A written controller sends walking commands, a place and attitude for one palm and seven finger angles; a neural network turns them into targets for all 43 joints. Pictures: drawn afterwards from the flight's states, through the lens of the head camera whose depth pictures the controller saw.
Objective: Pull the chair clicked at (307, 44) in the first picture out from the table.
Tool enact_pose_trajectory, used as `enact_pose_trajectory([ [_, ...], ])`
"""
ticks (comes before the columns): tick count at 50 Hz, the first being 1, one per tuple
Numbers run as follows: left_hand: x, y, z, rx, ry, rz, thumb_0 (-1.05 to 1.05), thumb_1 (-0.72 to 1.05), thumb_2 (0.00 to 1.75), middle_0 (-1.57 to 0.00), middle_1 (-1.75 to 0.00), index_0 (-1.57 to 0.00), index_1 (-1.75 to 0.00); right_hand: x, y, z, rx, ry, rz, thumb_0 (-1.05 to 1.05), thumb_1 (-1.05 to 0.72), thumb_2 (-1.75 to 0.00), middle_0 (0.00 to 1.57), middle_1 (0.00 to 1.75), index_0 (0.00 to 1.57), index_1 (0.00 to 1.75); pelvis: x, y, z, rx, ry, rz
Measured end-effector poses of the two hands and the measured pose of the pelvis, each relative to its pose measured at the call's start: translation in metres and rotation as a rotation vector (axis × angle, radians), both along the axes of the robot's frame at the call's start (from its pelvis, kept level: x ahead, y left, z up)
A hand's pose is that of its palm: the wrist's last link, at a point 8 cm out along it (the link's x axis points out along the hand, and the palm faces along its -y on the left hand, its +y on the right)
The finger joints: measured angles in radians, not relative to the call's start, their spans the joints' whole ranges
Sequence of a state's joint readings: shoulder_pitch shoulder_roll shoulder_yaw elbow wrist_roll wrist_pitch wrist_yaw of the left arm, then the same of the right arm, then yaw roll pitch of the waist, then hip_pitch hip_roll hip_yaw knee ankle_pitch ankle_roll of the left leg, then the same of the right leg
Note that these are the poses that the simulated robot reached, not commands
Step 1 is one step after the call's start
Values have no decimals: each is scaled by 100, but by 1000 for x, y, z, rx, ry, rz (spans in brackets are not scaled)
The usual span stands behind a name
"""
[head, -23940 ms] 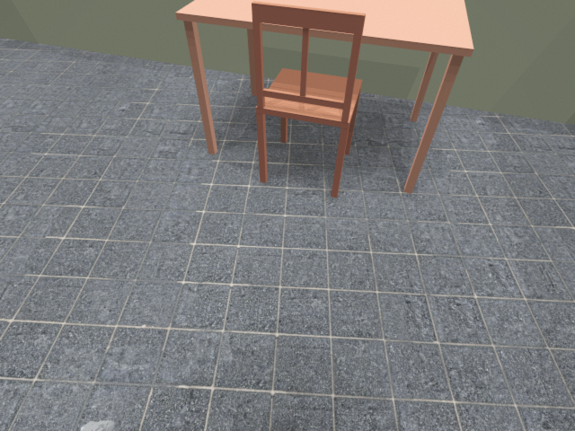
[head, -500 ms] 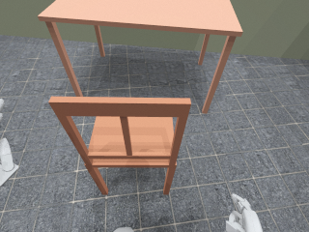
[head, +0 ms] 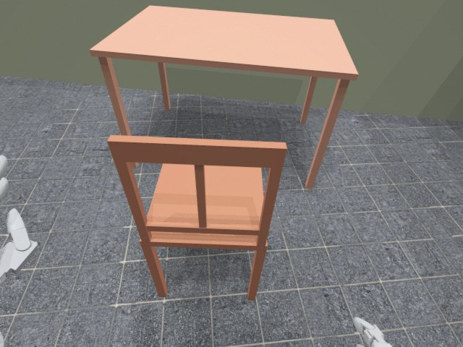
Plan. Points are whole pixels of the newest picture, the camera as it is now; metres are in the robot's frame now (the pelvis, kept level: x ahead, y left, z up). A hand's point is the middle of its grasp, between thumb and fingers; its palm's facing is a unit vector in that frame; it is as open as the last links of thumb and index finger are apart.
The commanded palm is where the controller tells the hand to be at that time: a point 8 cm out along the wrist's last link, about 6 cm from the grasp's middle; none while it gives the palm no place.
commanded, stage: stop stepping back and stand still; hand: left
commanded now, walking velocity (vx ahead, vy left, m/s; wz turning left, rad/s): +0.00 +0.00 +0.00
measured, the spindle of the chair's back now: (201, 197) +0.52 +0.11 -0.11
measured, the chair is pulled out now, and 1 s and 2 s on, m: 0.60 0.60 0.60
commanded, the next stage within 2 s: let the arm hang, fingers relaxed in 0.40 s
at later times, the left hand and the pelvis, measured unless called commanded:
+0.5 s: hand (15, 251) +0.18 +0.28 +0.17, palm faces +0.49 -0.77 -0.41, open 7.4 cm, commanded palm none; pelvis -0.01 +0.01 +0.00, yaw +2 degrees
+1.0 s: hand out of the picture -0.06 +0.18 -0.17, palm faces +0.09 -0.97 -0.21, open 7.1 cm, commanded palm none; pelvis +0.03 +0.00 +0.00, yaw +4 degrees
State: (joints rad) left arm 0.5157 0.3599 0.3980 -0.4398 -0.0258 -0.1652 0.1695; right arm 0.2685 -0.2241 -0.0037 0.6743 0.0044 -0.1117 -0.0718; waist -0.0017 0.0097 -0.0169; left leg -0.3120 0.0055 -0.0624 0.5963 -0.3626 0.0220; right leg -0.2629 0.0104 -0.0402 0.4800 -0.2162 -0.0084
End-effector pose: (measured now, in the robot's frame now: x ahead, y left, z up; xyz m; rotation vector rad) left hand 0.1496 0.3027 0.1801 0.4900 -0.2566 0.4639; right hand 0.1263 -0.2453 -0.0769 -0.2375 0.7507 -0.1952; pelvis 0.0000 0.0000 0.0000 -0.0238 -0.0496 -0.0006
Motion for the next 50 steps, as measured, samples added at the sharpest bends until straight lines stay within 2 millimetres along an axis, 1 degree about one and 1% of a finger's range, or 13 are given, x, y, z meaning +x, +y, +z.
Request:
enact_pose_trajectory([
  [7,1,0,7,60,10,-60,2,89,90,-21,-30,-21,-30,-15,1,9,1,-33,-49,2,-90,-90,20,30,21,30,-11,3,2,1,-8,13],
  [12,-15,0,12,127,27,-51,1,89,90,-21,-30,-21,-30,-17,7,-1,33,-21,-20,2,-90,-90,20,30,21,30,-14,-1,-1,0,-17,39],
  [17,-28,2,9,97,12,-3,1,89,90,-21,-30,-21,-30,-14,10,-10,25,20,30,2,-90,-90,20,30,21,30,-15,1,-3,3,-15,29],
  [26,-6,12,-2,56,9,-13,1,89,90,-21,-30,-21,-30,1,19,-2,26,-38,30,2,-90,-90,20,30,21,30,-12,9,-3,0,-6,47],
  [28,9,18,-41,13,165,-25,1,90,90,-20,-30,-20,-30,8,19,-16,39,0,80,2,-90,-90,20,30,21,30,-12,10,-10,5,13,64],
  [30,18,20,-103,-125,404,-1,0,90,90,-20,-30,-20,-30,9,19,-30,58,71,92,1,-90,-90,20,30,21,30,-11,12,-12,4,14,68],
  [32,11,11,-171,-269,663,25,0,91,90,-19,-30,-20,-30,3,21,-39,71,134,90,1,-90,-90,20,30,21,30,-9,13,-12,6,16,72],
  [35,-23,-24,-260,-446,1024,19,1,91,90,-19,-30,-19,-30,-16,24,-46,76,228,68,1,-90,-90,20,30,21,30,-5,13,-12,10,17,69],
  [38,-76,-69,-317,-596,1321,-12,1,91,90,-19,-30,-19,-30,-48,25,-50,70,357,34,1,-90,-90,20,30,21,30,2,11,-10,12,27,61],
  [41,-119,-69,-331,-672,1432,102,-2,102,90,-20,-30,-20,-30,-83,25,-51,59,519,10,1,-91,-90,20,30,21,30,9,6,-5,7,43,70],
  [44,-160,-68,-330,-693,1557,169,-2,102,90,-20,-30,-21,-30,-110,22,-50,57,654,-14,1,-92,-90,20,30,21,30,17,4,-1,5,53,76],
  [47,-192,-69,-323,-702,1658,237,-1,99,90,-20,-30,-20,-30,-125,21,-52,68,731,-35,1,-91,-90,20,30,21,30,25,2,1,6,55,78],
  [50,-209,-72,-316,-704,1724,280,-1,97,90,-20,-30,-20,-30,-128,22,-55,84,756,-48,1,-91,-90,20,30,20,30,32,1,2,9,51,74],
])
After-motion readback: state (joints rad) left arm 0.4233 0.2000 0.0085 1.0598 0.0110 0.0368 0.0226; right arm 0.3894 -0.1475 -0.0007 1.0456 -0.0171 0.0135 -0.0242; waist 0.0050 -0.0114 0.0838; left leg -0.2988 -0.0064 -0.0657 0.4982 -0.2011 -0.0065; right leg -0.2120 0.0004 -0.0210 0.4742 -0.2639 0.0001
